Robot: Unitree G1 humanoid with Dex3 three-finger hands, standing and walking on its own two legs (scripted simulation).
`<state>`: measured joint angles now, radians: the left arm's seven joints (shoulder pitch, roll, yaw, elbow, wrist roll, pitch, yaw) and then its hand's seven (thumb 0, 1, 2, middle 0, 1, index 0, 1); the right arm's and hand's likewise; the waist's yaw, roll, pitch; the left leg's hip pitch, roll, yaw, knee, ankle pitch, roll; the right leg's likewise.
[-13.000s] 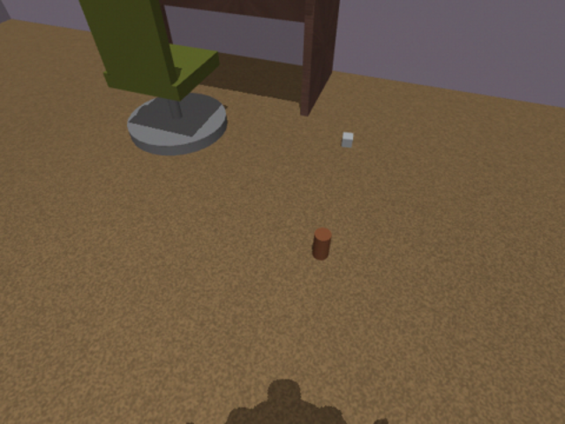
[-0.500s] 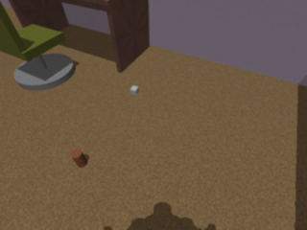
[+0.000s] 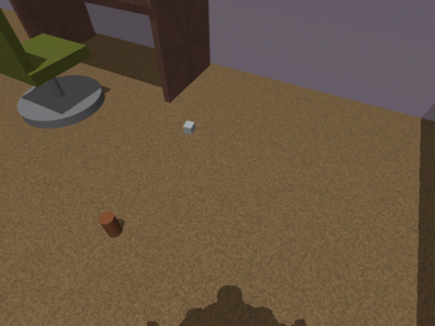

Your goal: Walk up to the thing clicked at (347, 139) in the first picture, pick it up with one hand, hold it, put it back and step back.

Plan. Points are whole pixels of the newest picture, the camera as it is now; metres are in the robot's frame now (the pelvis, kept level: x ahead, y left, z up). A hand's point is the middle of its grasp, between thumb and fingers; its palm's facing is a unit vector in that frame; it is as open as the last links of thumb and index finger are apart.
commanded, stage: stand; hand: left
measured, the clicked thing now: (189, 127) +1.48 +0.21 -0.75
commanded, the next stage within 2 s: walk up in 0.92 s
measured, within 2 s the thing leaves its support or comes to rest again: neither
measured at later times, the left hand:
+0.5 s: hand out of the picture +0.08 +0.25 -0.16, palm faces -0.03 -0.94 -0.35, open 7.4 cm
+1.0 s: hand out of the picture +0.08 +0.26 -0.15, palm faces +0.00 -0.95 -0.33, open 7.4 cm
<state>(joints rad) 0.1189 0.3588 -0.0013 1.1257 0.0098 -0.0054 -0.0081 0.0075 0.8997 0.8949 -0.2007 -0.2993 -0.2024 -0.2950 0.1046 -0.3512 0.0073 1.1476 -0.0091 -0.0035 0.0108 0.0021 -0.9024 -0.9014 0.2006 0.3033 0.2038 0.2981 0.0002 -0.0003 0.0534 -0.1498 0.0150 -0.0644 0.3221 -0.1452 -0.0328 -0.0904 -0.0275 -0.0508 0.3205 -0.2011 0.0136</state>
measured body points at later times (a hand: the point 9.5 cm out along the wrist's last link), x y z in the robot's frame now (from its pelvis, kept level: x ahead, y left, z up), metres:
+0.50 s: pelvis +0.00 +0.00 +0.00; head +0.02 +0.00 +0.45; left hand +0.08 +0.30 -0.13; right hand +0.08 -0.30 -0.13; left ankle +0.02 +0.14 -0.75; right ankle -0.02 -0.12 -0.75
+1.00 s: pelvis +0.01 +0.00 +0.00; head +0.02 +0.00 +0.45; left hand +0.08 +0.31 -0.13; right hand +0.08 -0.31 -0.13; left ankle +0.02 +0.14 -0.74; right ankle -0.02 -0.12 -0.74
